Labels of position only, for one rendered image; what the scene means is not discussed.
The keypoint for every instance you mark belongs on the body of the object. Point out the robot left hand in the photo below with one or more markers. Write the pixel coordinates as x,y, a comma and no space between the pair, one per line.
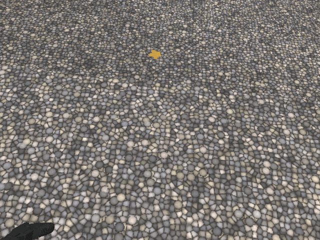
31,231

